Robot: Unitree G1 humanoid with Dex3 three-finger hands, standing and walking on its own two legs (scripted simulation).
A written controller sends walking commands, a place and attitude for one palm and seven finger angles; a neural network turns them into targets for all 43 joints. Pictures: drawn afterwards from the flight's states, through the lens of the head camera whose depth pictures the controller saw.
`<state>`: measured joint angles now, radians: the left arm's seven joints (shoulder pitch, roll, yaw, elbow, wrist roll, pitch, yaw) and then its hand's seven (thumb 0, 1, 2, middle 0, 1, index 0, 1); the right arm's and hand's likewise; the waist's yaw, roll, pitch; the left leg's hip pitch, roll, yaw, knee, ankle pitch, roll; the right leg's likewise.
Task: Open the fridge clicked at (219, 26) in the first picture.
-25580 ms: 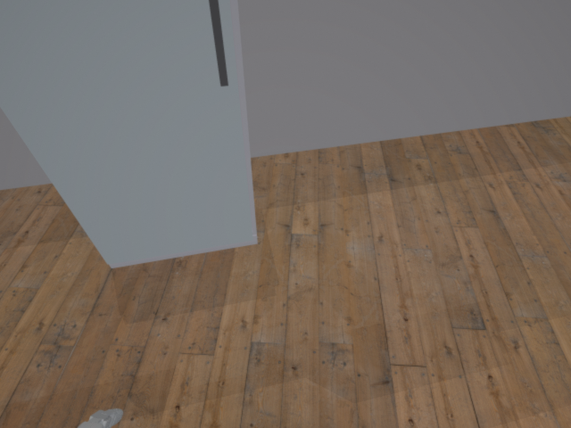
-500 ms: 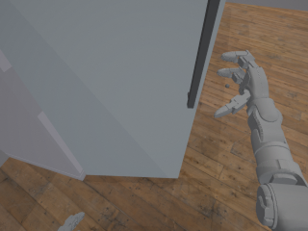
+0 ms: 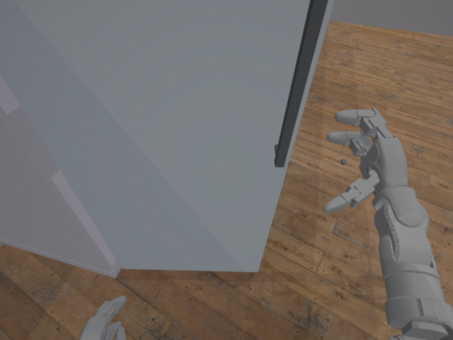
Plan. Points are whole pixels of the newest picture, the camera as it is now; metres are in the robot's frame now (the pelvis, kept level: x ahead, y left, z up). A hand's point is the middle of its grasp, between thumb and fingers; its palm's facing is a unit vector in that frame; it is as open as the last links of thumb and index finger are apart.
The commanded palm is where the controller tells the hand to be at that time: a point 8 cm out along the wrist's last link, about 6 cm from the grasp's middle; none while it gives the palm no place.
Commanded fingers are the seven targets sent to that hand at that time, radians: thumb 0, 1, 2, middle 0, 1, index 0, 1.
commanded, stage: slip the hand off the handle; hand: right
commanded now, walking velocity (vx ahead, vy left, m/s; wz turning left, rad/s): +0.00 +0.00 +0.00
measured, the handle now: (301, 58) +0.49 -0.08 +0.27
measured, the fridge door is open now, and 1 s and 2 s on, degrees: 75 75 75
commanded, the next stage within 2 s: draw the hand back to the body in 0.32 s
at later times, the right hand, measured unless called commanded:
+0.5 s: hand (362, 188) +0.32 -0.17 +0.16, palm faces -0.05 +1.00 -0.04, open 14.7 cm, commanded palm +0.29 -0.22 +0.18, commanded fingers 0.00 0.55 -0.20 0.25 1.15 0.25 1.15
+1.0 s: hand (418, 228) +0.25 -0.22 +0.17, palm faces +0.16 +0.98 -0.12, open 14.4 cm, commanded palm +0.21 -0.26 +0.18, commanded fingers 0.00 0.22 -0.36 0.24 0.96 0.24 0.96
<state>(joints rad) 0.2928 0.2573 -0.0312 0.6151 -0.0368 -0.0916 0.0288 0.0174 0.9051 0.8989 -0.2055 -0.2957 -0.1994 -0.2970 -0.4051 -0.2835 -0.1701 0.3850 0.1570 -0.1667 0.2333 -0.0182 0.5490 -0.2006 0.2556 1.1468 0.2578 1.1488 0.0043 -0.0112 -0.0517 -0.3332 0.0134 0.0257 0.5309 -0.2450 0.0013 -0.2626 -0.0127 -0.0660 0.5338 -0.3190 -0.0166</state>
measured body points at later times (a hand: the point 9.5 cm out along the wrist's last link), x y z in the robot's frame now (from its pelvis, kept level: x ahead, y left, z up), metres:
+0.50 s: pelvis -0.01 +0.01 +0.00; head -0.02 +0.02 +0.45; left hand +0.19 +0.23 -0.08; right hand +0.31 -0.23 +0.17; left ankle +0.02 +0.12 -0.73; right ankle -0.03 -0.11 -0.73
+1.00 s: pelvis +0.00 +0.00 +0.00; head -0.05 +0.01 +0.45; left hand +0.22 +0.20 -0.04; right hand +0.23 -0.28 +0.18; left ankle +0.02 +0.12 -0.73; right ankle -0.03 -0.11 -0.73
